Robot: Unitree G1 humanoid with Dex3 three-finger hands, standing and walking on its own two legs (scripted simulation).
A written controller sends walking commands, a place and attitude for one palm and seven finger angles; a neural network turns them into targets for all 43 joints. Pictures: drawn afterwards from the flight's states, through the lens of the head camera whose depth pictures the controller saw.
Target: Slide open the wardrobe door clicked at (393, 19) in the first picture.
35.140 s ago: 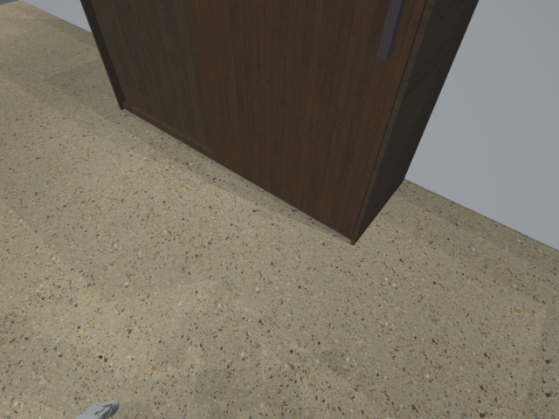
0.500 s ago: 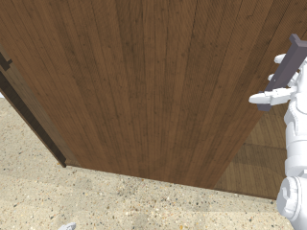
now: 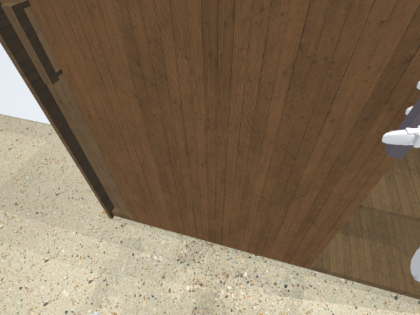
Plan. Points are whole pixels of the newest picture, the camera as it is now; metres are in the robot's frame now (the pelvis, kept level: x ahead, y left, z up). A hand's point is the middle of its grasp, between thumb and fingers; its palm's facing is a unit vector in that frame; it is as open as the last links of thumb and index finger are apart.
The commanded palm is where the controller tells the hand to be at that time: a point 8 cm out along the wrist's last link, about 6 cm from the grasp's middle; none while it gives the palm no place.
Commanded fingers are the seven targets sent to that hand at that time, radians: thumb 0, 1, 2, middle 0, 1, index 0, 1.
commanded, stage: slip the hand off the handle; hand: right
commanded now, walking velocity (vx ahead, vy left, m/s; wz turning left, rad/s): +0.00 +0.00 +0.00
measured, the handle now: (419, 107) +0.47 -0.31 +0.20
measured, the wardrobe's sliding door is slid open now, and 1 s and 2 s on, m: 0.69 0.69 0.69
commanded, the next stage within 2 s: draw the hand back to the body in 1.28 s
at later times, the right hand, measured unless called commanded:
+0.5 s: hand out of the picture +0.44 -0.33 +0.19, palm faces +0.42 +0.89 -0.16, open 13.2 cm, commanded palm +0.38 -0.39 +0.19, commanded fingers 0.00 0.55 -0.20 0.25 1.15 0.25 1.15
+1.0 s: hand out of the picture +0.34 -0.35 +0.19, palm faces +0.42 +0.89 -0.15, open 14.6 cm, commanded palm +0.29 -0.38 +0.19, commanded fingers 0.00 0.55 -0.20 0.25 1.15 0.25 1.15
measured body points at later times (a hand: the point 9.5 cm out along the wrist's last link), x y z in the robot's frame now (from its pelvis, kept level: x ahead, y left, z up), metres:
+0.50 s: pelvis -0.02 -0.02 -0.01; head -0.01 -0.03 +0.44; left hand +0.01 +0.26 -0.12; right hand +0.41 -0.37 +0.20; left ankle +0.02 +0.08 -0.72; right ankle +0.09 -0.08 -0.72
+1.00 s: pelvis +0.04 -0.08 +0.02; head +0.01 -0.09 +0.46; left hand +0.24 +0.15 -0.03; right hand +0.31 -0.40 +0.20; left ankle +0.02 +0.07 -0.72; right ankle +0.09 -0.08 -0.72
